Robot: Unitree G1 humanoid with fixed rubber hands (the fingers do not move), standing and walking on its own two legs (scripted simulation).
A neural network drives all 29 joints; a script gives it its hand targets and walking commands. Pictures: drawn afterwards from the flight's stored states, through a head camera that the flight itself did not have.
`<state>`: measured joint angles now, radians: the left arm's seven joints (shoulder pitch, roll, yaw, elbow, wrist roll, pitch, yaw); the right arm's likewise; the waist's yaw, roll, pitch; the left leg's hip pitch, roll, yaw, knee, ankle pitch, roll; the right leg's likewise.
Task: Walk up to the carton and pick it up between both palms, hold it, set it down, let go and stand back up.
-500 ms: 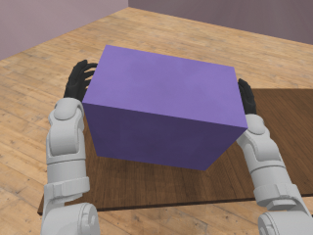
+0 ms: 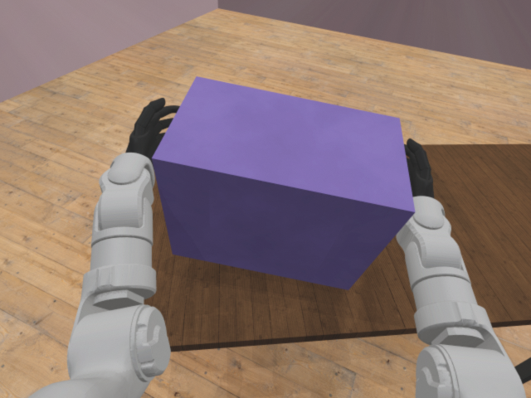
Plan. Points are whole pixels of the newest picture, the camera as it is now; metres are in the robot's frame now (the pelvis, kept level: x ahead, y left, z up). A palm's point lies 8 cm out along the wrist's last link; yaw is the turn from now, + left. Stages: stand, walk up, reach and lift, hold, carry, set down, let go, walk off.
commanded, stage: set down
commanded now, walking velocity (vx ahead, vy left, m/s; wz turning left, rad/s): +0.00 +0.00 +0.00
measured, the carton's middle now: (277, 191) +0.40 -0.03 +0.12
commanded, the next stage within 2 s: none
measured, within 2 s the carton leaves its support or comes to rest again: neither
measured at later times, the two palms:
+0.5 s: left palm (152, 163) +0.43 +0.16 +0.15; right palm (407, 202) +0.35 -0.23 +0.13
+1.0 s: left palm (155, 161) +0.46 +0.16 +0.14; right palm (399, 206) +0.36 -0.23 +0.12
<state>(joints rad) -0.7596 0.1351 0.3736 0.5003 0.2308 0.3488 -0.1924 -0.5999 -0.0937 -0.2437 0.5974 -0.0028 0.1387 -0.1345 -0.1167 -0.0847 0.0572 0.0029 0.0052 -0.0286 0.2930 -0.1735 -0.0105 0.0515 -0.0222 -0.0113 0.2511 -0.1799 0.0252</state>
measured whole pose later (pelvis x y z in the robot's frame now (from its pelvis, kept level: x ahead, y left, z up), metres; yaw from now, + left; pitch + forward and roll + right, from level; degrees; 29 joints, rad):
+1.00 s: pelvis +0.01 +0.00 +0.00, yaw -1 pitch -1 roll +0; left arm -0.91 0.21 0.42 0.89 0.23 0.17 -0.22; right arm -0.63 0.03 -0.42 0.65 -0.16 0.08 -0.14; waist -0.11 -0.09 0.04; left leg -0.12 0.01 -0.01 0.31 -0.18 -0.01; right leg -0.07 -0.02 0.01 0.25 -0.17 0.03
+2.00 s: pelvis +0.01 +0.01 +0.00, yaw -1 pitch +5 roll -1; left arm -0.90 0.23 0.40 1.02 0.23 -0.01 -0.23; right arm -0.56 0.09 -0.50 0.68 -0.24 -0.08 -0.14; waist -0.09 -0.07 0.00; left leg -0.24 0.01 -0.01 0.34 -0.19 -0.01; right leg -0.19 -0.02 0.01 0.28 -0.17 0.03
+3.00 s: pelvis +0.00 +0.02 -0.01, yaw -2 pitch +12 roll -1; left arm -1.06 0.36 0.09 1.49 -0.05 -0.28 -0.11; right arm -0.78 -0.07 -0.31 1.17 0.01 -0.30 -0.19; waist -0.13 -0.03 -0.09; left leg -0.48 0.02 0.00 0.50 -0.23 0.01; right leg -0.42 -0.01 0.02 0.41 -0.20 0.04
